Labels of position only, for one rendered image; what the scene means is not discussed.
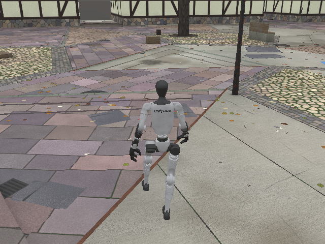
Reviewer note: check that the right robot hand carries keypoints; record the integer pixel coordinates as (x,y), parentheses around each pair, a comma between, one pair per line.
(183,141)

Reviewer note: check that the robot right upper arm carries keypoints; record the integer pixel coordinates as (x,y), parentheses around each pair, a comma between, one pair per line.
(180,114)

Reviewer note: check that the left robot hand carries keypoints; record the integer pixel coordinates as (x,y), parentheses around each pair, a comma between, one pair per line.
(132,154)

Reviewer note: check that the right robot shin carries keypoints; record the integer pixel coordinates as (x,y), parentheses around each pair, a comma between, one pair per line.
(169,194)

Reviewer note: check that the right robot foot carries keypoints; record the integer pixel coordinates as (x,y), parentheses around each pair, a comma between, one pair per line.
(166,214)

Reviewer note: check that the robot right forearm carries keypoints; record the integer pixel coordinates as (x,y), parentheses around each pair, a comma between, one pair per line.
(185,131)

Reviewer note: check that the robot left forearm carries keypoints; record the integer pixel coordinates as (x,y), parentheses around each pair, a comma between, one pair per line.
(136,138)

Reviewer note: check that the robot left upper arm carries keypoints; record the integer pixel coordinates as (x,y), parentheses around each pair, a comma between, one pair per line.
(143,116)

